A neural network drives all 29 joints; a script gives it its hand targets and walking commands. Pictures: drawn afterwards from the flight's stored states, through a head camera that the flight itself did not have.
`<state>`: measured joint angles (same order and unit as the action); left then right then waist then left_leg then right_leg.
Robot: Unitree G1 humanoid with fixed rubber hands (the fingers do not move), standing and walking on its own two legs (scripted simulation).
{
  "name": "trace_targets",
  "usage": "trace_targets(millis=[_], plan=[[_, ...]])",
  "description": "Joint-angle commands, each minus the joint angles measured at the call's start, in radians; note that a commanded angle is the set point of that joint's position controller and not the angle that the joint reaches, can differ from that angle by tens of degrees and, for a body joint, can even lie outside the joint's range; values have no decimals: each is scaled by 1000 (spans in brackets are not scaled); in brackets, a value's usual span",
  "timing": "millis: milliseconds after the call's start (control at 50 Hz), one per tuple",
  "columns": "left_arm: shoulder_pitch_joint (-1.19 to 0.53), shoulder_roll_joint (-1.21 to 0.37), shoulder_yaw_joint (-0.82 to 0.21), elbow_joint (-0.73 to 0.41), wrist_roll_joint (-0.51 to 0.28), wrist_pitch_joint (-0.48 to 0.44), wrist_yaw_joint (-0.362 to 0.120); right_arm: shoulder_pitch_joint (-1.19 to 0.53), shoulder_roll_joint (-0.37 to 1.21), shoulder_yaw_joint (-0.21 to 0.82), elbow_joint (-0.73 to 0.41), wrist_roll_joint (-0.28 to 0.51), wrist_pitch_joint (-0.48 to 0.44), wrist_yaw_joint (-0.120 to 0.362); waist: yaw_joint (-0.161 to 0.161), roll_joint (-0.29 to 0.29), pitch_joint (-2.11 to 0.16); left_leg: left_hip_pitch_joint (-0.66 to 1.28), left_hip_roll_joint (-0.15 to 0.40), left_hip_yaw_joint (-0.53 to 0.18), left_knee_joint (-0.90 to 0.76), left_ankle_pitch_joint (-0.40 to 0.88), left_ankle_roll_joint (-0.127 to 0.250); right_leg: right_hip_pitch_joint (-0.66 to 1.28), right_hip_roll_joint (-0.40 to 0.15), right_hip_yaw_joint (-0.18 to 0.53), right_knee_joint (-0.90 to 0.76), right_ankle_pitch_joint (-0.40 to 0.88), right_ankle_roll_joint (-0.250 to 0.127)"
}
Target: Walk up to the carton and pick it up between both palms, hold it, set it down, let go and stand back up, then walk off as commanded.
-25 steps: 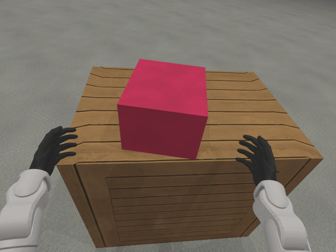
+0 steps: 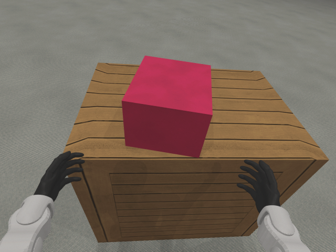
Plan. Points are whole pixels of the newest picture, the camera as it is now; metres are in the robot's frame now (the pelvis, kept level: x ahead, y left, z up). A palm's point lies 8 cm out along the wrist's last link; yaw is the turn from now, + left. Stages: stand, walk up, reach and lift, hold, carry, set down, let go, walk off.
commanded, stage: set down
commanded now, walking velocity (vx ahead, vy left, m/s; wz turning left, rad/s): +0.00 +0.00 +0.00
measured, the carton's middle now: (170, 103) +0.56 +0.02 +0.06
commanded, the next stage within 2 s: let go in 1.58 s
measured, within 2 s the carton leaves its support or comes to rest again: neither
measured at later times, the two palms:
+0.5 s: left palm (60, 196) +0.22 +0.25 +0.03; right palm (263, 203) +0.23 -0.21 +0.03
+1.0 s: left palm (68, 217) +0.19 +0.24 -0.02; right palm (263, 227) +0.20 -0.22 -0.02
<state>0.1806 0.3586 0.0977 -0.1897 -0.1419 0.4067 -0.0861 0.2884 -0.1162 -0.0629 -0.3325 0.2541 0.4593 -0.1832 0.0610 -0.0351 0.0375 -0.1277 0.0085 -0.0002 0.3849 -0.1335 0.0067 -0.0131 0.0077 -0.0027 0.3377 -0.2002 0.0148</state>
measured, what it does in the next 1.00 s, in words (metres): stands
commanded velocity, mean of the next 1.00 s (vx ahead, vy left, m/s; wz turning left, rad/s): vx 0.00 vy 0.00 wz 0.00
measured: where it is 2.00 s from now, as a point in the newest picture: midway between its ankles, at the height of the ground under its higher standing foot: outside the picture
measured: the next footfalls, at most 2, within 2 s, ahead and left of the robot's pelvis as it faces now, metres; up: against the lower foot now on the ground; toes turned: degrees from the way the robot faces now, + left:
none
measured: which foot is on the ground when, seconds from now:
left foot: down 0.00-1.00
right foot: down 0.00-1.00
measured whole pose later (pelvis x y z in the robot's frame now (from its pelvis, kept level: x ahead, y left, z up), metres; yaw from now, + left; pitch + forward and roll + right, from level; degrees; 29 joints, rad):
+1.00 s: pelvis +0.03 -0.01 +0.00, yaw +0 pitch -5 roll +0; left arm 0.32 0.30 0.04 0.08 -0.14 0.26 -0.05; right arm 0.37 -0.12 -0.06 0.14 0.16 0.16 -0.06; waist 0.06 -0.04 0.05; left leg -0.12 0.01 0.00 0.36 -0.16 0.00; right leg -0.01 0.01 0.00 0.34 -0.24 0.00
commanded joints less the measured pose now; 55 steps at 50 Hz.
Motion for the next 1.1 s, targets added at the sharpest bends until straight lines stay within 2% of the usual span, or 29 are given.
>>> trace_targets(millis=[0, 120, 160, 200, 240, 280, 360, 400, 420, 460, 480, 520, 540, 560, 600, 640, 660, 680, 720, 740, 800, 840, 860, 940, 960, 1000, 1040, 1060, 1080], plan=[[-83, 127, 60, -147, -69, -26, 26, -30, -82, -8, -156, -54, -37, 28, -14, 105, 24, 108, 59, 14, -178, -205, -23, -184, -22, 28, -126, -216, -45], [-71, 116, 60, -68, -53, -25, 22, -32, -94, 1, -74, -77, -54, 42, -13, 84, 18, 110, 47, 25, -162, -171, -27, -200, -25, 30, -125, -202, -40], [-37, 126, 88, -106, -62, -46, 20, -5, -82, 14, -117, -71, -80, 40, 10, 67, -30, 155, 32, 41, -130, -81, -32, -197, -27, 36, -140, -163, -37], [-17, 116, 82, -82, -55, -50, 20, 12, -85, 21, -73, -70, -93, 42, 2, 83, -21, 181, 24, 43, -107, -26, -36, -215, -25, 38, -141, -135, -40], [28, 119, 96, -52, -48, -63, 15, 40, -70, 38, -61, -85, -117, 43, 17, 71, -39, 189, 17, 53, -101, 15, -41, -205, -22, 33, -145, -114, -36], [45, 123, 96, -65, -66, -86, 12, 64, -70, 44, -67, -83, -135, 40, 6, 46, -60, 206, 12, 55, -81, 71, -38, -211, -18, 31, -141, -62, -29], [99, 110, 101, -14, -39, -118, 1, 111, -77, 64, 31, -83, -181, 43, 11, 69, -91, 257, -1, 57, -39, 220, -53, -208, -11, 22, -130, 81, -22], [126, 104, 97, -38, -33, -142, 1, 134, -90, 78, 17, -77, -217, 48, 12, 78, -91, 284, -2, 46, -31, 277, -52, -212, -11, 22, -132, 149, -22], [127, 104, 84, -24, -25, -151, -3, 144, -90, 82, 65, -80, -224, 51, 5, 89, -87, 289, -2, 47, -30, 272, -57, -213, -7, 17, -137, 118, -22], [150, 96, 73, -18, -28, -166, -4, 154, -99, 80, 53, -82, -254, 58, 6, 71, -101, 285, -2, 42, -22, 300, -58, -205, 1, 9, -136, 161, -23], [162, 97, 64, -48, -33, -178, 0, 165, -109, 83, 38, -80, -270, 65, 6, 91, -108, 288, 0, 36, -18, 314, -58, -206, -3, 13, -134, 191, -23], [165, 87, 60, 3, -20, -178, -5, 165, -97, 81, 122, -93, -279, 65, -13, 90, -69, 290, -3, 41, -21, 326, -66, -208, 1, 12, -139, 171, -22], [163, 82, 62, -20, -15, -185, 5, 145, -117, 68, 108, -90, -294, 75, -5, 108, -95, 285, 5, 33, -19, 334, -69, -208, 12, -3, -131, 155, -32], [164, 78, 51, 52, -8, -182, 0, 138, -118, 64, 131, -103, -298, 77, -12, 88, -69, 281, -3, 42, -25, 307, -67, -218, 6, 2, -137, 144, -24], [171, 93, 50, -3, -7, -206, 5, 153, -119, 77, 103, -92, -324, 84, 1, 98, -104, 282, -3, 36, -17, 314, -66, -206, 5, 2, -136, 176, -24], [170, 87, 48, 46, -10, -208, 10, 138, -111, 68, 156, -103, -340, 88, -27, 90, -101, 279, -1, 41, -19, 288, -64, -196, 2, 1, -138, 154, -22], [175, 77, 42, 30, -9, -213, 16, 135, -111, 63, 144, -110, -348, 92, -20, 95, -87, 267, 4, 40, -23, 286, -64, -199, 5, 0, -128, 160, -23], [175, 72, 45, 111, 10, -207, 11, 136, -107, 62, 214, -122, -343, 93, -28, 82, -51, 252, -2, 45, -29, 252, -60, -200, 7, 1, -130, 125, -24], [117, 81, 27, 109, 19, -204, 19, 94, -93, 73, 232, -124, -341, 98, -25, 96, -39, 239, -3, 50, -39, 198, -57, -214, -2, 6, -134, 69, -25], [136, 78, 29, 171, 26, -194, 15, 95, -85, 78, 260, -126, -332, 97, -28, 94, -2, 234, -4, 54, -50, 172, -55, -212, -5, 11, -141, 42, -25], [89, 72, 9, 181, 32, -193, 20, 46, -91, 63, 286, -142, -326, 106, -32, 88, 31, 184, -1, 61, -68, 112, -54, -212, -2, 7, -145, -26, -29], [59, 64, -3, 131, 27, -197, 43, 13, -103, 46, 289, -135, -330, 124, -27, 120, 28, 173, 11, 57, -75, 84, -56, -223, 4, 0, -132, -44, -39], [47, 59, -16, 168, 27, -190, 47, -11, -97, 34, 311, -151, -330, 128, -42, 121, 31, 165, 13, 56, -80, 41, -54, -226, -1, 4, -134, -76, -40], [30, 36, -39, 202, 36, -196, 67, -43, -111, 19, 373, -166, -341, 150, -47, 124, 26, 132, 17, 59, -91, 19, -57, -213, 6, -4, -108, -71, -40], [31, 31, -42, 289, 46, -190, 59, -53, -97, 27, 425, -188, -342, 149, -55, 94, 57, 120, 12, 65, -91, -10, -52, -230, 5, 0, -119, -102, -37], [4, 41, -46, 270, 45, -198, 66, -84, -99, 23, 411, -188, -350, 154, -50, 94, 59, 95, 13, 66, -101, -53, -45, -229, 1, -1, -110, -115, -33], [-13, 26, -55, 276, 47, -205, 74, -96, -98, 14, 460, -192, -367, 159, -47, 114, 37, 96, 16, 61, -94, -61, -47, -239, 6, -6, -100, -120, -36], [-12, 43, -57, 275, 47, -212, 82, -92, -99, 13, 431, -202, -388, 157, -42, 93, 15, 98, 10, 70, -82, -31, -49, -226, 7, -6, -88, -90, -31], [-4, 28, -58, 300, 54, -225, 90, -92, -97, 12, 485, -214, -406, 166, -44, 94, 10, 116, 14, 67, -75, 0, -52, -243, 10, -11, -91, -67, -36]])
